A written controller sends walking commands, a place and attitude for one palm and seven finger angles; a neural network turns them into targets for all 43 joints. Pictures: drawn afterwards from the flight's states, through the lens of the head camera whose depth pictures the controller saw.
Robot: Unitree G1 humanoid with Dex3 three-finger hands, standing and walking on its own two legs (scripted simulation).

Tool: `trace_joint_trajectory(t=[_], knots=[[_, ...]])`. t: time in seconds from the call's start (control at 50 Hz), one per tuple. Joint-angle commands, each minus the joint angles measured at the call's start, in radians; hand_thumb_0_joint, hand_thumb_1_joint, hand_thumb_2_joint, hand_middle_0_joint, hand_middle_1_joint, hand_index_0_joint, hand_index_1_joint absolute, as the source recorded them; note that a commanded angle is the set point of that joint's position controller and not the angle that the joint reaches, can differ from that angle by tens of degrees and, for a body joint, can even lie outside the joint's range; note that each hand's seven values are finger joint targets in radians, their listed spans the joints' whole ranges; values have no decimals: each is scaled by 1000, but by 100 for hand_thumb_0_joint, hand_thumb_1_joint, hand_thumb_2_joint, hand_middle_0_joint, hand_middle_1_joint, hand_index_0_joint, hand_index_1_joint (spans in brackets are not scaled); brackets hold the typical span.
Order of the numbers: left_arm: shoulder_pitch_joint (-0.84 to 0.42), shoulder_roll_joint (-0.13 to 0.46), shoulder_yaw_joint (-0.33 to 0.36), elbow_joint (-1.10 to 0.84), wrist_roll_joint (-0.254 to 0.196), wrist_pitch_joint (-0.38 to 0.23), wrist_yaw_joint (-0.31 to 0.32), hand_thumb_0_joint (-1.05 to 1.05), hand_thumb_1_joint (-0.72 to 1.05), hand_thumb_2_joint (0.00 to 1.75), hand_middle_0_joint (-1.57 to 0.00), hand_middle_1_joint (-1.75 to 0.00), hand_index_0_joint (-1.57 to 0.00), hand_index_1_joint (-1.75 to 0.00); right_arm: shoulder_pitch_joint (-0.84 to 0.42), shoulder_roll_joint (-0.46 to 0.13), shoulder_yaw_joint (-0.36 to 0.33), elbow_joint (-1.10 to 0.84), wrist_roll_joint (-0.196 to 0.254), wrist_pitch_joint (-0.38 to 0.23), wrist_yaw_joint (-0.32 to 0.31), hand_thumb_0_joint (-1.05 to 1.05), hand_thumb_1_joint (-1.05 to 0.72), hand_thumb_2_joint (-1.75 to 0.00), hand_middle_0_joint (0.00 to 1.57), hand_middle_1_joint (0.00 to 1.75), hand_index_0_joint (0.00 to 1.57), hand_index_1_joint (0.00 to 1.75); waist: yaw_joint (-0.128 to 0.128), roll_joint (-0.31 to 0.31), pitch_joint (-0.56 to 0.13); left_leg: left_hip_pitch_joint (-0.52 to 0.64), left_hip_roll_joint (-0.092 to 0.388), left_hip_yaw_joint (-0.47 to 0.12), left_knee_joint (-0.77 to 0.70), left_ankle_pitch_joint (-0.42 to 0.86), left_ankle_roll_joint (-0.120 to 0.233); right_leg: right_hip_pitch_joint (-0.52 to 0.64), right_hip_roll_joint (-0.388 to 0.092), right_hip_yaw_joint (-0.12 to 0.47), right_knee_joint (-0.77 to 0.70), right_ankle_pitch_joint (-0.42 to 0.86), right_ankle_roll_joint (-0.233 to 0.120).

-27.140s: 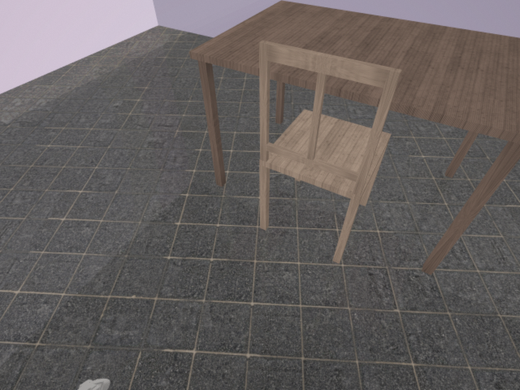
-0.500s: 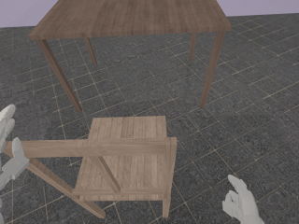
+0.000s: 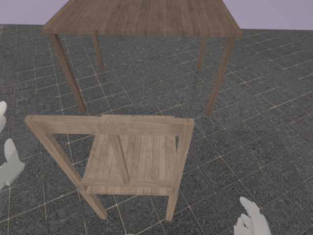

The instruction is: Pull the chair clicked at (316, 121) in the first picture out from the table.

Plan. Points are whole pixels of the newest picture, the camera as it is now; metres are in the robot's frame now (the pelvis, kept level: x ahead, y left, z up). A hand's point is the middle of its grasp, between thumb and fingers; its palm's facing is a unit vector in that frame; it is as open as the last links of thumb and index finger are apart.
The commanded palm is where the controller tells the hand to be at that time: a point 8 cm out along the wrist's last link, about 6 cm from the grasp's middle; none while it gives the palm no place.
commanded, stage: step back with the hand held close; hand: left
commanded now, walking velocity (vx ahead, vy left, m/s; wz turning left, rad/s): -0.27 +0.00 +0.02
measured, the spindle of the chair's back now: (121, 161) +0.35 +0.14 -0.08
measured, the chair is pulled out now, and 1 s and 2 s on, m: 0.71 0.71 0.71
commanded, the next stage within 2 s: stop stepping back and stand still in 0.60 s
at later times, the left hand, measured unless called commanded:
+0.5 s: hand out of the picture +0.15 +0.27 +0.19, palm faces +0.46 -0.76 -0.46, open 7.4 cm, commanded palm +0.07 +0.30 +0.19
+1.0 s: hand (7, 231) +0.10 +0.22 +0.17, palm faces +0.27 -0.83 -0.48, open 7.4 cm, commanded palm +0.03 +0.29 +0.19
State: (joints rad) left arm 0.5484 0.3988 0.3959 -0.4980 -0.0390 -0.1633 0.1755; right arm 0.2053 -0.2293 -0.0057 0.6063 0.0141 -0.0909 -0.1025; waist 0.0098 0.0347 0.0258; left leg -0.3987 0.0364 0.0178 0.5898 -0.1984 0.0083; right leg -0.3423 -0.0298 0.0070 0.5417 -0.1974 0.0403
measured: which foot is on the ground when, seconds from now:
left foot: down 0.00-0.62, up 0.64-0.84, down 0.86-1.00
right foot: down 0.00-0.36, up 0.38-0.60, down 0.62-1.00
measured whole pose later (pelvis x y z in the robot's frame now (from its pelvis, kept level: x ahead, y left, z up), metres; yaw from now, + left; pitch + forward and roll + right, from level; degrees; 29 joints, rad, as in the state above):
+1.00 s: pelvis -0.13 +0.00 +0.00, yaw -3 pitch +0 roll +1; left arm 0.57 0.46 0.43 -0.60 -0.04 -0.21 0.14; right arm 0.19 -0.18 -0.01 0.60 0.00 -0.16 -0.05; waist -0.04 -0.09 0.06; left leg -0.29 -0.01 0.07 0.57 -0.28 0.03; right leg -0.26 -0.04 -0.01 0.62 -0.39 0.01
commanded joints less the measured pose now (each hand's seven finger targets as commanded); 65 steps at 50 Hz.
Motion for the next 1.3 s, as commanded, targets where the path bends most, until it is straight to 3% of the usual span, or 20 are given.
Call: trace_joint_trajectory(t=[0.0, 0.12, 0.2, 0.26, 0.3, 0.36, 0.4, 0.52, 0.58, 0.62, 0.64, 0.7, 0.74, 0.8, 0.86, 0.92, 1.02, 1.08, 1.22, 1.28], knots=[[-69, 189, 152, -219, 8, -80, 21, 0, 90, 90, -20, -30, -20, -30, -107, -118, -36, -185, 6, -83, -15, 0, -90, -90, 20, 30, 20, 30, -6, 198, -91, -200, 200, -253, -384, -542, 82, 189, 21, -12, 134, -210, -17], [-18, 234, 182, -242, -1, -116, 2, 0, 90, 90, -20, -30, -20, -30, -94, -104, -44, -174, -1, -100, 2, 0, -90, -90, 20, 30, 20, 30, -7, 39, -51, -102, 89, -116, -119, -364, 49, 25, -58, 109, -74, -145, -67], [-50, 234, 180, -253, -1, -127, 13, 0, 90, 90, -20, -30, -20, -30, -63, -99, -50, -147, -15, -107, 7, 0, -90, -90, 20, 30, 20, 30, -19, -90, -31, 41, 12, -68, 114, -389, 1, -248, -157, 233, -259, -493, -144], [-66, 237, 184, -226, -1, -128, 22, 0, 90, 90, -20, -30, -20, -30, -60, -80, -42, -106, -23, -97, 16, 0, -90, -90, 20, 30, 20, 30, -28, -156, -126, 143, -4, -50, 160, -200, -1, -199, -199, 191, -212, -191, -151], [-81, 235, 190, -223, -3, -132, 17, 0, 90, 90, -20, -30, -20, -30, -73, -92, -45, -119, -17, -94, 12, 0, -90, -90, 20, 30, 20, 30, -29, -92, -112, 98, 56, -139, -30, -253, 27, -174, -110, 112, -98, -248, -89], [-86, 226, 202, -271, -3, -147, 18, 0, 90, 90, -20, -30, -20, -30, -98, -101, -47, -139, -18, -123, -2, 0, -90, -90, 20, 30, 20, 30, -36, 313, -115, -206, 317, -442, -451, -538, 146, 36, 77, 2, 523, -326, -21], [-125, 251, 215, -306, -12, -171, 10, 0, 90, 90, -20, -30, -20, -30, -89, -98, -64, -119, -17, -140, 8, 0, -90, -90, 20, 30, 20, 30, -30, 198, -133, -158, 306, -337, -388, -359, 140, 21, 65, 38, 618, -338, -30], [-46, 240, 207, -305, -44, -172, -12, 0, 90, 90, -20, -30, -20, -30, -73, -99, -54, -105, -17, -157, 40, 0, -90, -90, 20, 30, 20, 30, -4, 268, -135, -60, 215, -176, -350, -317, 60, 131, 54, -56, 166, -349, -67], [-73, 269, 226, -272, -39, -193, -29, 0, 90, 90, -20, -30, -20, -30, -62, -80, -60, -72, -27, -155, 45, 0, -90, -90, 20, 30, 20, 30, -5, 86, -150, 37, 110, -72, -40, -269, -17, 113, -64, 35, -253, -212, -114], [-116, 337, 238, -263, -39, -216, -22, 0, 90, 90, -20, -30, -20, -30, -101, -62, -54, -78, -17, -166, 41, 0, -90, -90, 20, 30, 20, 30, 15, -274, -104, -68, -118, 19, 706, -358, -63, -51, -383, 355, -403, 77, -268], [-126, 328, 235, -211, -24, -207, -23, 0, 90, 90, -20, -30, -20, -30, -105, -84, -64, -62, -7, -168, 40, 0, -90, -90, 20, 30, 20, 30, 4, -333, -117, -199, -138, -47, 924, -415, -45, -33, -415, 382, -350, 347, -278], [20, 208, 195, -81, -13, -170, -25, 0, 90, 90, -20, -30, -20, -30, -149, -7, 2, -104, -4, -97, 21, 0, -90, -90, 20, 30, 20, 30, -28, -159, -64, -288, -25, -62, 688, -336, -36, 223, -257, 82, -70, 745, -203], [0, 151, 141, -52, -19, -162, -24, 0, 90, 90, -20, -30, -20, -30, -168, -10, 22, -149, 7, -68, 20, 0, -90, -90, 20, 30, 20, 30, -36, -126, -58, -151, -36, -7, 227, -279, -6, 256, -180, 43, 45, 828, -149], [-28, 190, 159, -198, -26, -164, -12, 0, 90, 90, -20, -30, -20, -30, -83, -72, -29, -138, 3, -81, 19, 0, -90, -90, 20, 30, 20, 30, -45, -121, -183, 204, -23, 47, -216, 121, 5, 206, -139, 21, 89, 421, -92], [-9, 216, 156, -358, -21, -166, -3, 0, 90, 90, -20, -30, -20, -30, -51, -112, -63, -157, 5, -110, 31, 0, -90, -90, 20, 30, 20, 30, -19, 145, -184, 405, 241, -209, -193, 484, 127, -50, -36, 5, 178, -281, -21], [30, 293, 225, -414, 0, -137, -7, 0, 90, 90, -20, -30, -20, -30, -79, -77, -40, -146, -24, -125, 49, 0, -90, -90, 20, 30, 20, 30, -22, 298, -148, 332, 211, -250, -189, 625, 93, 8, -15, -18, 98, -240, -32], [134, 259, 259, -286, -26, -132, -12, 0, 90, 90, -20, -30, -20, -30, -53, -92, -50, -127, 17, -103, 54, 0, -90, -90, 20, 30, 20, 30, -26, 86, -115, 79, 101, -120, -159, 10, 49, 272, -22, -16, -182, 31, -41], [124, 210, 223, -154, -39, -117, -17, 0, 90, 90, -20, -30, -20, -30, -43, -99, -57, -124, 25, -73, 45, 0, -90, -90, 20, 30, 20, 30, -45, -1, -65, 50, 36, -76, -129, -243, 32, 153, -68, 85, -225, -143, -80], [-67, 173, 101, -66, -13, -90, -21, 0, 90, 90, -20, -30, -20, -30, -50, -99, -46, -92, 9, -88, 17, 0, -90, -90, 20, 30, 20, 30, -39, -133, -30, 161, 33, -75, -136, -135, 56, 50, -99, 101, -247, -180, -70], [-170, 170, 59, -144, 7, -99, -19, 0, 90, 90, -20, -30, -20, -30, -79, -101, -40, -97, 4, -103, 12, 0, -90, -90, 20, 30, 20, 30, -33, -51, 8, 144, 45, -103, -186, -153, 66, 52, -75, 82, -231, -176, -57]])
